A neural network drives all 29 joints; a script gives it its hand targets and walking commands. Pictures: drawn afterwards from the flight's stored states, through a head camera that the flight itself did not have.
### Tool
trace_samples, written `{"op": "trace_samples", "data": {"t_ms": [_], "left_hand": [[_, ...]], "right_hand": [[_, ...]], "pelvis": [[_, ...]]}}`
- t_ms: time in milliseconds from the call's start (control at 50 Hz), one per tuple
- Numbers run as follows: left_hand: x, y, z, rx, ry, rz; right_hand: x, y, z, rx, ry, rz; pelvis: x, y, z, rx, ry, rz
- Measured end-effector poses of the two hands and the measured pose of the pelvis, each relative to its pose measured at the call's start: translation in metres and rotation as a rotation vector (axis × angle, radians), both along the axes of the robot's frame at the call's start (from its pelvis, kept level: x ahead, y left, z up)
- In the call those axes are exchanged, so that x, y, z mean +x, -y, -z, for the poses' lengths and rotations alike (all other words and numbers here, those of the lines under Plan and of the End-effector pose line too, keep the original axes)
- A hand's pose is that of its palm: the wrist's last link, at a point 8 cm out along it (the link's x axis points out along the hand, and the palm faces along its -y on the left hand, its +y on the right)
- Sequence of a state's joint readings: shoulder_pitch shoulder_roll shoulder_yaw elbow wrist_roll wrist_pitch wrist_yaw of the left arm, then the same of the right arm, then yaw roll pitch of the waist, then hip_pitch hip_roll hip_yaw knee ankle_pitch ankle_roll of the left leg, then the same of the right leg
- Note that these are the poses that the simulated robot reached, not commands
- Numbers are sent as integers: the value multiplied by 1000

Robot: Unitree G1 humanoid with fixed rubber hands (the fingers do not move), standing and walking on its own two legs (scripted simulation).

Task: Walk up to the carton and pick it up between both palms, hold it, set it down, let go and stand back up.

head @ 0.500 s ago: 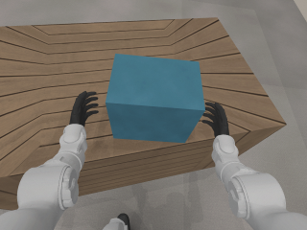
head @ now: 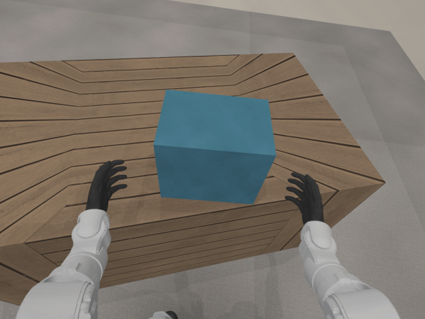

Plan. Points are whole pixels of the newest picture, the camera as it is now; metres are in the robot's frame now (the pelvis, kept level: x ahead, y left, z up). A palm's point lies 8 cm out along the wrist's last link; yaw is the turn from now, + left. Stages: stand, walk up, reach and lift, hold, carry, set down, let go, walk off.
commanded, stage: set down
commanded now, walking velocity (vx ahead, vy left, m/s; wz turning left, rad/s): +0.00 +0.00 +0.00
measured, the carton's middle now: (212, 150) +0.52 +0.00 -0.06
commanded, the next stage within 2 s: none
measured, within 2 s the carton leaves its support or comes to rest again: neither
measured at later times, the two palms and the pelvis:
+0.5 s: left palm (90, 240) +0.26 +0.23 -0.03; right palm (317, 244) +0.26 -0.21 -0.02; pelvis +0.01 -0.02 +0.01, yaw +1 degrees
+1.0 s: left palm (87, 266) +0.22 +0.22 -0.03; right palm (330, 272) +0.21 -0.22 -0.02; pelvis +0.01 -0.03 +0.01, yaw +1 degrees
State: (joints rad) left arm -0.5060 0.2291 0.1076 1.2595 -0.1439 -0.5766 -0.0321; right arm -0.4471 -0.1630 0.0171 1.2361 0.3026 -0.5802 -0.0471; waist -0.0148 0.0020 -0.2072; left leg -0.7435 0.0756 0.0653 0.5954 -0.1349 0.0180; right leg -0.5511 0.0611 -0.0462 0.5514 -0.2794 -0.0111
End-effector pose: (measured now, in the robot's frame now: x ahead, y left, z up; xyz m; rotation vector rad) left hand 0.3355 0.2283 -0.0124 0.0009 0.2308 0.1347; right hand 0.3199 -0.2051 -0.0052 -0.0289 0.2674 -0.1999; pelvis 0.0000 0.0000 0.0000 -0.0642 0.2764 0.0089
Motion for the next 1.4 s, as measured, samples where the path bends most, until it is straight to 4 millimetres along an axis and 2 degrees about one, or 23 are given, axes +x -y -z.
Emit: {"op": "trace_samples", "data": {"t_ms": [220, 420, 560, 800, 960, 1080, 1200, 1320, 1400], "left_hand": [[-46, -2, 19, 10, -82, -9], [-63, -4, 11, 40, -41, 10], [-81, -2, 17, 38, -78, 22], [-103, 1, 13, 29, -53, 13], [-117, 4, 12, 26, -73, -1], [-121, 6, 21, 9, -138, -13], [-111, 6, 25, -9, -152, -29], [-100, 11, 32, 30, -227, -7], [-93, 16, 29, 45, -220, 2]], "right_hand": [[-32, 3, 11, 43, -22, -3], [-51, -1, 12, 86, 30, 11], [-64, 6, 14, 81, 31, 30], [-86, 13, 10, 75, 33, 32], [-107, 18, 17, 87, -22, 24], [-112, 21, 19, 83, -57, 18], [-102, 19, 13, 54, -60, -11], [-100, 21, 28, 57, -151, -32], [-97, 27, 30, 64, -142, -25]], "pelvis": [[4, 9, -4, 13, 102, -8], [13, 16, -6, 25, 155, -12], [15, 20, -6, 31, 198, -14], [13, 26, -7, 42, 262, -18], [7, 30, -8, 50, 311, -19], [7, 32, -8, 57, 324, -20], [16, 31, -9, 64, 316, -20], [27, 33, -10, 73, 303, -6], [35, 38, -10, 81, 294, 2]]}}
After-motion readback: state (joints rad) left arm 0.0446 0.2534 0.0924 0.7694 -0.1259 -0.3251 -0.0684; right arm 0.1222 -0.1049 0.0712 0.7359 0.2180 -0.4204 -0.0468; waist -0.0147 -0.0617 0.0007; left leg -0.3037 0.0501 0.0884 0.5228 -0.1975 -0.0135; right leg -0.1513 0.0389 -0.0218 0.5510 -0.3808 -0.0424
